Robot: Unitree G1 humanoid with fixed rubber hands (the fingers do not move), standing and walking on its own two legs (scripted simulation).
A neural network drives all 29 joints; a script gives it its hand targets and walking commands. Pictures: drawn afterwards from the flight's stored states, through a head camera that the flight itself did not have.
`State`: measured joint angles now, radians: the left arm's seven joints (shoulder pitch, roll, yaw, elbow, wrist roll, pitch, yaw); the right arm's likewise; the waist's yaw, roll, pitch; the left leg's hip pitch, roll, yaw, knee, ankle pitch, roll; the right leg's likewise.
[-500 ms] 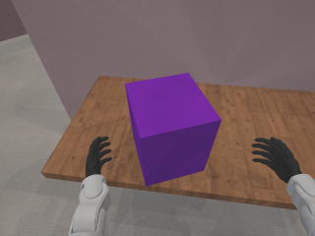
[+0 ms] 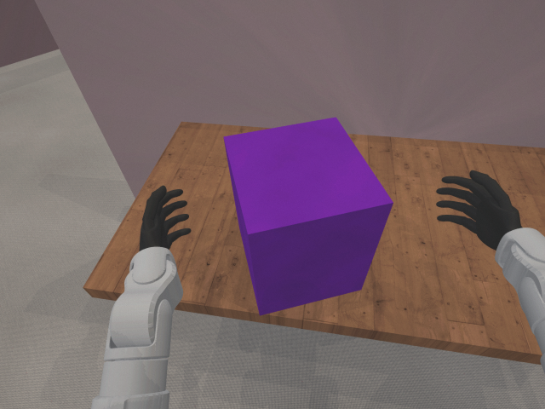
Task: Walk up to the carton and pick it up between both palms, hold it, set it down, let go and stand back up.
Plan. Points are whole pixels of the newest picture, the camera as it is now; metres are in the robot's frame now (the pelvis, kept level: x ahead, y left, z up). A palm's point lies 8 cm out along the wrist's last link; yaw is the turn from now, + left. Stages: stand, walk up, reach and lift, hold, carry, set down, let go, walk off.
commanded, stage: reach and lift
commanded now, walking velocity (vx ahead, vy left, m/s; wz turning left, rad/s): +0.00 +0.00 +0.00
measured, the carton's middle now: (297, 218) +0.45 +0.03 +0.02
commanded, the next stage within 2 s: none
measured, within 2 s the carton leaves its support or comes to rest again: neither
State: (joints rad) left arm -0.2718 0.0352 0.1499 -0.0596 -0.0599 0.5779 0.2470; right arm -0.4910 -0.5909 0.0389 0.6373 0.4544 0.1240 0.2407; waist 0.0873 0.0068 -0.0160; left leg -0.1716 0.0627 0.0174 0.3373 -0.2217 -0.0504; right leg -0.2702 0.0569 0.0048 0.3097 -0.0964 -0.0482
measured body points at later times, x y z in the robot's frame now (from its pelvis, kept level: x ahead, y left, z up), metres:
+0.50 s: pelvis -0.01 +0.00 +0.00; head +0.04 -0.02 +0.45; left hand +0.36 +0.23 +0.15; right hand +0.47 -0.21 +0.15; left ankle -0.03 +0.15 -0.75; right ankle +0.04 -0.09 -0.75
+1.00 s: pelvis -0.01 -0.01 +0.00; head +0.05 -0.03 +0.44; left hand +0.40 +0.24 +0.19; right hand +0.52 -0.18 +0.20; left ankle -0.03 +0.15 -0.75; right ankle +0.04 -0.09 -0.75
